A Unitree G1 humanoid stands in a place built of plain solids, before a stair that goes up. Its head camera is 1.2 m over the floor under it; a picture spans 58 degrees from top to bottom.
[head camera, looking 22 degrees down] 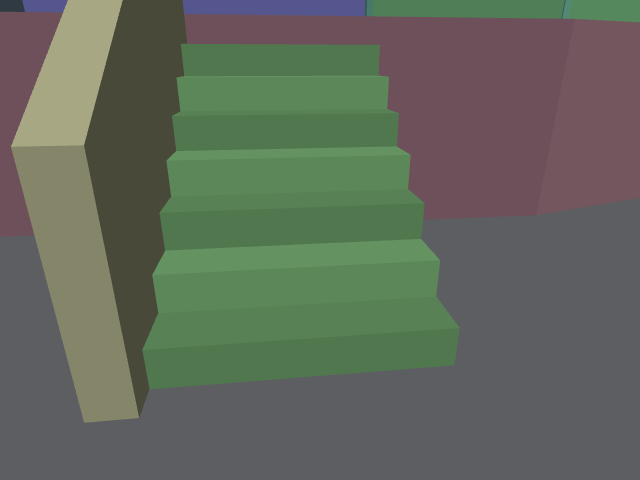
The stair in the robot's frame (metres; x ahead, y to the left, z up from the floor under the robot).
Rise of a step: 0.19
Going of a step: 0.26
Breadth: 1.27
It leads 7 degrees to the left of straight ahead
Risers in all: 8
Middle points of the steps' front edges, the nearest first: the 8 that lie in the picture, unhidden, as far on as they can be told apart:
1.45 0.05 0.19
1.71 0.08 0.38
1.98 0.11 0.57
2.24 0.14 0.76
2.50 0.17 0.95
2.76 0.21 1.14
3.03 0.24 1.32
3.29 0.27 1.51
